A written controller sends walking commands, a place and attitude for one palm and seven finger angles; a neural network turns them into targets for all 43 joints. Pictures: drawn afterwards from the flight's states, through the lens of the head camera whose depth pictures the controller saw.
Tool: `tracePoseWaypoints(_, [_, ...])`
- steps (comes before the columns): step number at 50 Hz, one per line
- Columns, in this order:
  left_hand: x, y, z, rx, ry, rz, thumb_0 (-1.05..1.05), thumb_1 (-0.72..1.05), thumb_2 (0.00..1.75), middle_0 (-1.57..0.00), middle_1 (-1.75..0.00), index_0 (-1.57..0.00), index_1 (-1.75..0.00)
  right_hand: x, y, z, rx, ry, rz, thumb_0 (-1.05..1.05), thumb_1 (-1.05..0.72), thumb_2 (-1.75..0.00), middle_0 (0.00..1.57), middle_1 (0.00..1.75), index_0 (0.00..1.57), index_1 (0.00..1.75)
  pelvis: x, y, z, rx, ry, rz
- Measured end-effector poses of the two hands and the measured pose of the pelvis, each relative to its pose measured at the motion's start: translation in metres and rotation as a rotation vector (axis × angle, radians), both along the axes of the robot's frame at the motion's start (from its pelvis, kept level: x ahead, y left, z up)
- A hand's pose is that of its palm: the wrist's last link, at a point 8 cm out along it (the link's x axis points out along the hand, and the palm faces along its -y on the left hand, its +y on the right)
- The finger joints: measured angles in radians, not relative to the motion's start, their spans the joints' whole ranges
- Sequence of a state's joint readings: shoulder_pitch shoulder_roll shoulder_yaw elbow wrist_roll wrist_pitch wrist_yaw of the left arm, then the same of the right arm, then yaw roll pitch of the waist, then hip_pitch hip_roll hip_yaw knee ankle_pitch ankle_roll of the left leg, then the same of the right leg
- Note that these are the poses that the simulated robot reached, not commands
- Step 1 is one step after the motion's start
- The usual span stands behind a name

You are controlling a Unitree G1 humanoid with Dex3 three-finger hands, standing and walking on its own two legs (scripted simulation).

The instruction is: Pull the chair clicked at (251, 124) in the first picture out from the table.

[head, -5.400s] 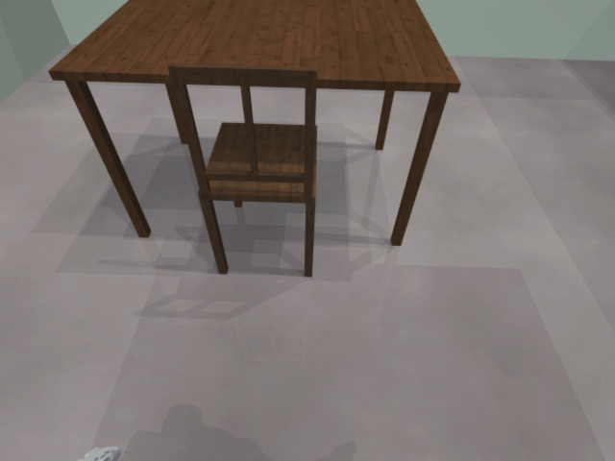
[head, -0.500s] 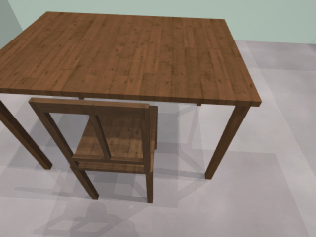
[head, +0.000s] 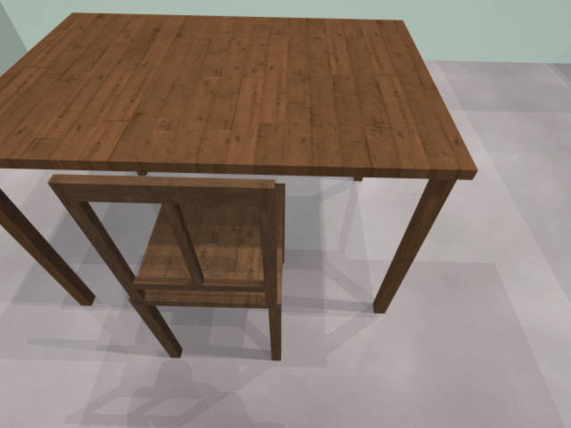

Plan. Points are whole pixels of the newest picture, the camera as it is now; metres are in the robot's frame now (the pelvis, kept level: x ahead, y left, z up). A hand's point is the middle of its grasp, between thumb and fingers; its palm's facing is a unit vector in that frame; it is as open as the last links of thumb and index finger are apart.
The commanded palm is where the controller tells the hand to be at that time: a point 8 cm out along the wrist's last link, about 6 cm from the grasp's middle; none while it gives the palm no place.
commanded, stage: look again from close up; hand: left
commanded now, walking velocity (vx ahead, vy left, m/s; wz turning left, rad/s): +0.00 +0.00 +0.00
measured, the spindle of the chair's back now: (186, 247) +0.45 +0.22 -0.10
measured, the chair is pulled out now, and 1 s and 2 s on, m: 0.00 0.00 0.00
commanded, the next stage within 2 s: raise the hand toward the chair's back in 0.64 s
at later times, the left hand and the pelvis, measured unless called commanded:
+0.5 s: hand out of the picture -0.03 +0.22 -0.17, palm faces +0.00 -0.97 -0.22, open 7.4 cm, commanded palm none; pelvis -0.02 +0.03 +0.00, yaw +0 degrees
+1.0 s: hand (139, 385) +0.18 +0.20 -0.01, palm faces +0.11 -0.99 -0.05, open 8.1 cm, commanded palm +0.09 +0.26 -0.06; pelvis -0.06 +0.01 -0.04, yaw +0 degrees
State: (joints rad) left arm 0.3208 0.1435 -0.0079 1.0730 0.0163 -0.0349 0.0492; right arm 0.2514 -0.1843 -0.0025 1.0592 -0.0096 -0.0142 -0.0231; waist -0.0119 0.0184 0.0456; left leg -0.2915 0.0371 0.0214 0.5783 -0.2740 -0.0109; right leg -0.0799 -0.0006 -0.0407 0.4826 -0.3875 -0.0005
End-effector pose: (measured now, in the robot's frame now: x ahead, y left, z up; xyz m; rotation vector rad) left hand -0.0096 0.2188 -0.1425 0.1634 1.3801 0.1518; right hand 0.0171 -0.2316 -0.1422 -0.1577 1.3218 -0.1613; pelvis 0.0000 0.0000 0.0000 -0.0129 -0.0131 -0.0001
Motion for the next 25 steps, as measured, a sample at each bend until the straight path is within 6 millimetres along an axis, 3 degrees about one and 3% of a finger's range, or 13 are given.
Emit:
tracePoseWaypoints(12, [0.016,0.034,-0.004,0.008,-0.095,-0.016,0.01,0.91,0.90,-0.20,-0.30,-0.20,-0.30,0.005,0.022,0.005,-0.014,-0.061,0.029,0.01,-0.93,-0.90,0.20,0.30,0.20,0.30,-0.016,0.021,-0.003,0.000,-0.019,0.002])
tracePoseWaypoints(25, [-0.024,0.052,0.001,0.019,0.005,-0.011,0.01,0.91,0.90,-0.20,-0.30,-0.20,-0.30,-0.004,0.027,0.011,-0.014,-0.036,0.036,0.01,-0.91,-0.90,0.20,0.30,0.20,0.30,-0.023,0.029,0.003,0.008,0.000,-0.007])
